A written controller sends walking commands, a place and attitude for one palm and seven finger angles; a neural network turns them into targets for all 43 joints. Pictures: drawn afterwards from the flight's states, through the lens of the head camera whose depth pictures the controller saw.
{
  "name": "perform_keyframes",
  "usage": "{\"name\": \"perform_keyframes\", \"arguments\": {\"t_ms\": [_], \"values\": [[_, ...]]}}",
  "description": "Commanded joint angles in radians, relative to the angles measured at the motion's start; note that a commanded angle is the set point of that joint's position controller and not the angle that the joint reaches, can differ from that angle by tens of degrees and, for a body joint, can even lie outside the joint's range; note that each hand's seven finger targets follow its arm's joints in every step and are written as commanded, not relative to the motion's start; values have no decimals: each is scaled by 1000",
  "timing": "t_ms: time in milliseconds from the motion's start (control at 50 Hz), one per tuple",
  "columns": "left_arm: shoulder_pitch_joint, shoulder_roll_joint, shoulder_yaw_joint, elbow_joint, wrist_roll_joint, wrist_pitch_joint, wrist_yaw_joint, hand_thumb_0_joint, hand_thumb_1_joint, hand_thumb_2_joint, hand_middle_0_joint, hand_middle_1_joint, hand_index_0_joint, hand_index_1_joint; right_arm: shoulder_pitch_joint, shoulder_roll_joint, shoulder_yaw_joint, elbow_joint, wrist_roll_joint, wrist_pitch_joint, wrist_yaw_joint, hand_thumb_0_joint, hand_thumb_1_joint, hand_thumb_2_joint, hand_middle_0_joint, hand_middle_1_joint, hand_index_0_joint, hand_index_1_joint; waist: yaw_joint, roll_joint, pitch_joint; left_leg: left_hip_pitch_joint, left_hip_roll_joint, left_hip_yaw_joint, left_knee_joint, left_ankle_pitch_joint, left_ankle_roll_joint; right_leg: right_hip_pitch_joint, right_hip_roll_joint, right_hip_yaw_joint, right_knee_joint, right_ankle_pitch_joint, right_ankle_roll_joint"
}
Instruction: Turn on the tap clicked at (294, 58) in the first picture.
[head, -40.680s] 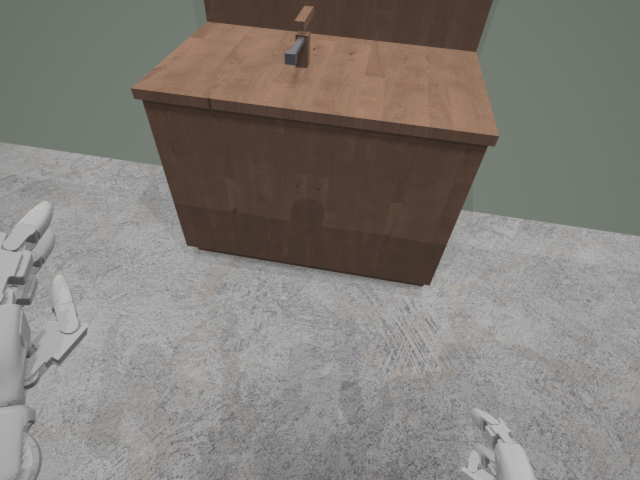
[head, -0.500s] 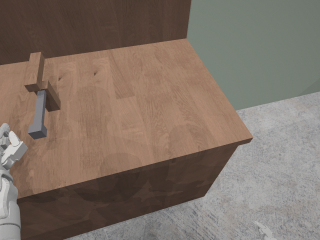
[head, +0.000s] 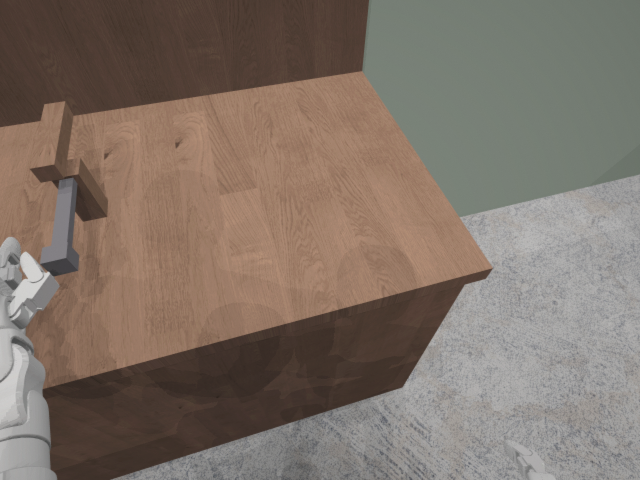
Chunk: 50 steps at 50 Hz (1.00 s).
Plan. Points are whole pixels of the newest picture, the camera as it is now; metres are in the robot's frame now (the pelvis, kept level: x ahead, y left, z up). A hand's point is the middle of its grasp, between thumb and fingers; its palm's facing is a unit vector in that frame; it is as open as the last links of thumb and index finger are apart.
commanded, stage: push the lever round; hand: left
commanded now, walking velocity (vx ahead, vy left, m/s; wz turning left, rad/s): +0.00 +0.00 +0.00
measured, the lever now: (60, 259) +0.34 +0.34 +0.08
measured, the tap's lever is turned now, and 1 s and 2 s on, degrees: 1 26 46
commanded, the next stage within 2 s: none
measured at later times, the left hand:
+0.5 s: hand (72, 274) +0.32 +0.32 +0.08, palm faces +0.58 -0.81 -0.08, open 7.7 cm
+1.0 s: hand (112, 256) +0.35 +0.29 +0.07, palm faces +0.67 -0.74 -0.08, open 7.8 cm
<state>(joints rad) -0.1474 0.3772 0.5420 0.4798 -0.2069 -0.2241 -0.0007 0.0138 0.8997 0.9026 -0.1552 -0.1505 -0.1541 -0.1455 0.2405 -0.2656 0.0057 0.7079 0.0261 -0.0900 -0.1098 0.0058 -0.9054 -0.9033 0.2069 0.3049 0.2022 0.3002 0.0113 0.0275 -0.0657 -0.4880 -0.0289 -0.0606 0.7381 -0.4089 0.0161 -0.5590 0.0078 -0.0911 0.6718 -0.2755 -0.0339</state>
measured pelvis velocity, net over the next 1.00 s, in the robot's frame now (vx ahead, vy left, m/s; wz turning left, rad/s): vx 0.00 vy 0.00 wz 0.00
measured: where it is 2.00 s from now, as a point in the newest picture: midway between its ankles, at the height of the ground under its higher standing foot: outside the picture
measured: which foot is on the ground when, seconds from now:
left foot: down 0.00-1.00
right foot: down 0.00-1.00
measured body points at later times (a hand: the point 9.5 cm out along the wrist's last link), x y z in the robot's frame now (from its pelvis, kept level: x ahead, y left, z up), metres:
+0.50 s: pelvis -0.01 -0.01 +0.00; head +0.04 -0.01 +0.45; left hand +0.28 +0.36 +0.08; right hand +0.12 -0.27 -0.11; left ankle -0.03 +0.11 -0.72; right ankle +0.03 -0.10 -0.72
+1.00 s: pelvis +0.00 +0.00 +0.00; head +0.04 -0.01 +0.45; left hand +0.31 +0.32 +0.08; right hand +0.13 -0.26 -0.11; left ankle -0.03 +0.11 -0.72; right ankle +0.03 -0.10 -0.72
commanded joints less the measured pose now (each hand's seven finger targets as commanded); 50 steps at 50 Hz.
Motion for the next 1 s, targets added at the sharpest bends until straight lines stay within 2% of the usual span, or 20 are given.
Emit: {"name": "perform_keyframes", "arguments": {"t_ms": [0, 60, 100, 120, 280, 300, 340, 400, 420, 440, 560, 600, 620, 700, 720, 740, 800, 820, 900, 980], "values": [[-224, 356, 103, -188, -11, -61, 3, 0, 900, 900, -150, -150, -150, -150, -18, -142, -56, -108, 1, -39, -13, 0, -900, -900, 200, 300, 200, 300, 5, 54, -261, -27, 4, 3, -113, 285, -3, 293, -5, 69, -55, 190, 5], [-278, 344, 69, -186, -9, -54, -4, 0, 900, 900, -150, -150, -150, -150, -16, -144, -53, -110, 1, -38, -13, 0, -900, -900, 200, 300, 200, 300, -14, 45, -253, -38, 3, 7, -115, 257, 6, 286, -8, 75, -62, 176, 10], [-270, 360, 86, -185, -3, -58, 1, 0, 900, 900, -150, -150, -150, -150, -15, -141, -54, -104, 3, -36, -14, 0, -900, -900, 200, 300, 200, 300, -10, 83, -259, -31, 4, 8, -111, 261, 7, 285, -7, 78, -61, 174, 8], [-289, 326, 49, -187, -5, -62, -1, 0, 900, 900, -150, -150, -150, -150, -13, -141, -51, -107, 1, -37, -13, 0, -900, -900, 200, 300, 200, 300, -21, 80, -256, -29, 2, 8, -112, 250, 7, 273, -7, 78, -63, 165, 9], [-319, 328, 41, -150, -8, -80, 7, 0, 900, 900, -150, -150, -150, -150, -16, -149, -54, -107, 2, -40, -11, 0, -900, -900, 200, 300, 200, 300, -26, 17, -253, -62, 3, 7, -109, 188, 16, 276, -9, 90, -69, 114, 14], [-329, 336, 49, -166, 0, -85, 16, 0, 900, 900, -150, -150, -150, -150, -19, -145, -52, -103, 5, -38, -12, 0, -900, -900, 200, 300, 200, 300, -21, 58, -258, -49, 3, 7, -110, 192, 15, 276, -10, 90, -67, 116, 12], [-351, 292, 4, -172, 4, -80, 24, 0, 900, 900, -150, -150, -150, -150, -20, -142, -50, -109, 4, -39, -10, 0, -900, -900, 200, 300, 200, 300, -31, 53, -253, -40, 2, 6, -115, 191, 13, 261, -9, 85, -69, 115, 13], [-330, 279, 9, -196, 10, -76, 58, 0, 900, 900, -150, -150, -150, -150, -24, -138, -52, -108, 1, -39, -8, 0, -900, -900, 200, 300, 200, 300, -21, 74, -264, -20, 4, 1, -116, 212, 10, 263, -8, 79, -68, 127, 10], [-346, 242, -24, -209, 12, -76, 70, 0, 900, 900, -150, -150, -150, -150, -22, -136, -52, -109, -1, -40, -6, 0, -900, -900, 200, 300, 200, 300, -31, 57, -268, -7, 4, 1, -117, 231, 7, 260, -7, 74, -66, 148, 10], [-315, 246, -12, -196, 12, -70, 83, 0, 900, 900, -150, -150, -150, -150, -21, -139, -54, -110, -3, -40, -3, 0, -900, -900, 200, 300, 200, 300, -19, 50, -275, -15, 3, 0, -118, 228, 6, 266, -7, 74, -66, 145, 9], [-377, 186, -70, -215, 47, -70, 164, 0, 900, 900, -150, -150, -150, -150, -36, -132, -49, -111, -9, -36, 1, 0, -900, -900, 200, 300, 200, 300, -35, 35, -248, -14, 3, -8, -127, 198, -2, 236, -7, 66, -70, 108, 8], [-369, 190, -62, -234, 64, -70, 196, 0, 900, 900, -150, -150, -150, -150, -43, -129, -50, -111, -11, -32, 1, 0, -900, -900, 200, 300, 200, 300, -28, 56, -259, 2, 5, -9, -126, 219, -6, 241, -7, 62, -65, 119, 6], [-363, 153, -91, -247, 67, -70, 207, 0, 900, 900, -150, -150, -150, -150, -37, -126, -52, -116, -16, -31, 5, 0, -900, -900, 200, 300, 200, 300, -29, 51, -288, 15, 3, -6, -123, 246, -10, 253, -7, 61, -59, 144, 6], [-358, 175, -58, -206, 82, -53, 256, 0, 900, 900, -150, -150, -150, -150, -47, -125, -48, -108, -16, -18, 4, 0, -900, -900, 200, 300, 200, 300, -23, 28, -248, -21, 3, -5, -126, 232, -9, 259, -9, 62, -67, 139, 6], [-401, 129, -105, -218, 84, -52, 262, 0, 900, 900, -150, -150, -150, -150, -46, -122, -46, -112, -17, -17, 7, 0, -900, -900, 200, 300, 200, 300, -41, 9, -250, -18, 2, -4, -125, 219, -7, 250, -11, 62, -68, 131, 10], [-378, 147, -80, -192, 86, -46, 272, 0, 900, 900, -150, -150, -150, -150, -49, -122, -49, -112, -17, -15, 6, 0, -900, -900, 200, 300, 200, 300, -29, -2, -251, -30, 2, 0, -126, 208, -4, 261, -11, 67, -74, 125, 10], [-404, 152, -76, -197, 102, -39, 303, 0, 900, 900, -150, -150, -150, -150, -58, -120, -46, -111, -20, -7, 5, 0, -900, -900, 200, 300, 200, 300, -28, 25, -246, -26, 1, 1, -126, 211, -4, 261, -13, 67, -77, 127, 8], [-434, 132, -99, -218, 104, -44, 310, 0, 900, 900, -150, -150, -150, -150, -52, -119, -47, -112, -24, -6, 8, 0, -900, -900, 200, 300, 200, 300, -38, 29, -279, -8, -1, 3, -122, 234, -6, 269, -13, 68, -71, 153, 9], [-395, 116, -99, -242, 123, -52, 346, 0, 900, 900, -150, -150, -150, -150, -46, -113, -53, -108, -30, -2, 16, 0, -900, -900, 200, 300, 200, 300, -20, 66, -317, 19, 3, 4, -111, 317, -21, 288, -8, 62, -53, 220, 1], [-372, 43, -148, -263, 122, -55, 377, 0, 900, 900, -150, -150, -150, -150, -46, -111, -61, -113, -33, -1, 26, 0, -900, -900, 200, 300, 200, 300, -26, 28, -322, 28, 7, 10, -107, 360, -27, 299, -8, 57, -52, 265, 3]]}}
